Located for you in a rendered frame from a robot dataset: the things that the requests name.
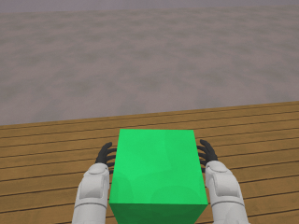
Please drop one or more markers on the right robot hand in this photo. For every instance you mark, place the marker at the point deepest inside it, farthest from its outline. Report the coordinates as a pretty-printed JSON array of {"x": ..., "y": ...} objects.
[{"x": 209, "y": 154}]

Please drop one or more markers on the left robot hand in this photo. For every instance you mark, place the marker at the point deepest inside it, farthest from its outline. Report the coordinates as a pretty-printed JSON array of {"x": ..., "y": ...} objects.
[{"x": 103, "y": 157}]

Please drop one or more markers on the carton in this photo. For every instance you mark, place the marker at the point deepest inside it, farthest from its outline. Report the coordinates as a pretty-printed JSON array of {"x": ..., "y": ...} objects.
[{"x": 157, "y": 178}]

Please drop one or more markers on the robot right forearm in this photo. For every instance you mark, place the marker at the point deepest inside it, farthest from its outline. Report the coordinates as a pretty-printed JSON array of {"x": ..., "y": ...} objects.
[{"x": 225, "y": 195}]

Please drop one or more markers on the robot left forearm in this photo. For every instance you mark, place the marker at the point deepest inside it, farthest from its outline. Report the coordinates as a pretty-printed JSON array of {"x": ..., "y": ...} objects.
[{"x": 91, "y": 200}]

